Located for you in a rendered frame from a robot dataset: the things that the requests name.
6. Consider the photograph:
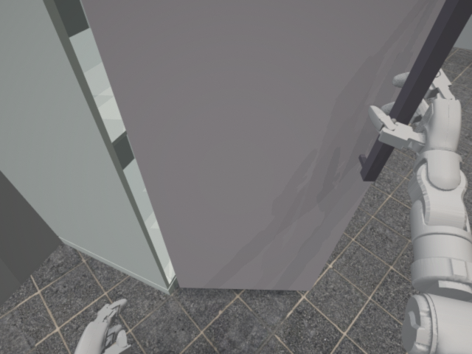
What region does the robot right forearm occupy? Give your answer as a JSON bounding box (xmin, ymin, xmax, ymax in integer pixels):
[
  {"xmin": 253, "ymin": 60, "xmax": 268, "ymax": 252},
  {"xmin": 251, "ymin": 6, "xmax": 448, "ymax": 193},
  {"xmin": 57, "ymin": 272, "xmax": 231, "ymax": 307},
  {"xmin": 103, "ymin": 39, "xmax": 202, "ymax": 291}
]
[{"xmin": 408, "ymin": 150, "xmax": 472, "ymax": 303}]

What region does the robot right hand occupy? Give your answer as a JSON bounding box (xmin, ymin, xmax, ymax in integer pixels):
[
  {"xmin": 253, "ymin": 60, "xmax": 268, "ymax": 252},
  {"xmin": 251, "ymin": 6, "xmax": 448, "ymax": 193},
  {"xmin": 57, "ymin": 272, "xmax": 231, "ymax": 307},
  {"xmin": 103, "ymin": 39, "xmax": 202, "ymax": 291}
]
[{"xmin": 368, "ymin": 69, "xmax": 462, "ymax": 157}]

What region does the fridge door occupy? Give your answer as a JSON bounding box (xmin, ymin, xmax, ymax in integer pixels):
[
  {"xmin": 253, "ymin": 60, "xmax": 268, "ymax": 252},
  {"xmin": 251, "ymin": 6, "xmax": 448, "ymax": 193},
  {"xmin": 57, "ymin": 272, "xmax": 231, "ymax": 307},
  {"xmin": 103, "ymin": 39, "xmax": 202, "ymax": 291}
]
[{"xmin": 81, "ymin": 0, "xmax": 445, "ymax": 291}]

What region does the robot right upper arm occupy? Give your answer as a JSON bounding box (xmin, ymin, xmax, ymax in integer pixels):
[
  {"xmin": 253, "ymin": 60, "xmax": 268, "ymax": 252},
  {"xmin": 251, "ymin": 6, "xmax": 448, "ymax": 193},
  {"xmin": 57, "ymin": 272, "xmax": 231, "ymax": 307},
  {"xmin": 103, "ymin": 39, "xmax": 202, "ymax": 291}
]
[{"xmin": 401, "ymin": 293, "xmax": 472, "ymax": 354}]

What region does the handle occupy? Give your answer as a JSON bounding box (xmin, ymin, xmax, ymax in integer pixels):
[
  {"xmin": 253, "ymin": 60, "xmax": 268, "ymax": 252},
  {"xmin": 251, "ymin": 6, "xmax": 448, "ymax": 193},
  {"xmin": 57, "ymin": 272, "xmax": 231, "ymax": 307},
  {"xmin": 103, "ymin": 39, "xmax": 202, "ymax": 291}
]
[{"xmin": 358, "ymin": 0, "xmax": 472, "ymax": 181}]

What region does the robot left hand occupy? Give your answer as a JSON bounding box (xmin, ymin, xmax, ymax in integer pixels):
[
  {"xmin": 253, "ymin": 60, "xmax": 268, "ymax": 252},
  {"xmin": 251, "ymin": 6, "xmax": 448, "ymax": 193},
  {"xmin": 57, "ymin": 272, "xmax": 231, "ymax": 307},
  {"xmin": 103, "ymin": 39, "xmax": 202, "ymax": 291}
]
[{"xmin": 74, "ymin": 299, "xmax": 131, "ymax": 354}]

